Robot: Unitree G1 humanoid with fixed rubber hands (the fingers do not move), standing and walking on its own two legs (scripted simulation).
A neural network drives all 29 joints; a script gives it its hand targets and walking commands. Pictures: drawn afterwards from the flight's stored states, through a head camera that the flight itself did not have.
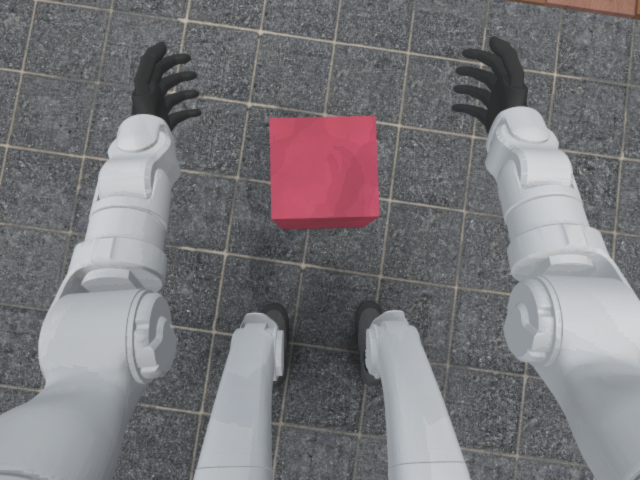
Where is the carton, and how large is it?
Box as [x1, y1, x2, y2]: [269, 116, 379, 229]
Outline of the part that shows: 375,116 269,118 271,218 282,229 360,227 364,226 379,215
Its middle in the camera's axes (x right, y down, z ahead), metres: +0.00 -0.13 +0.88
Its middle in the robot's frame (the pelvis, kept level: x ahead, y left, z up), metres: +0.52 +0.00 -0.52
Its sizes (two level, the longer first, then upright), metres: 0.210 0.200 0.250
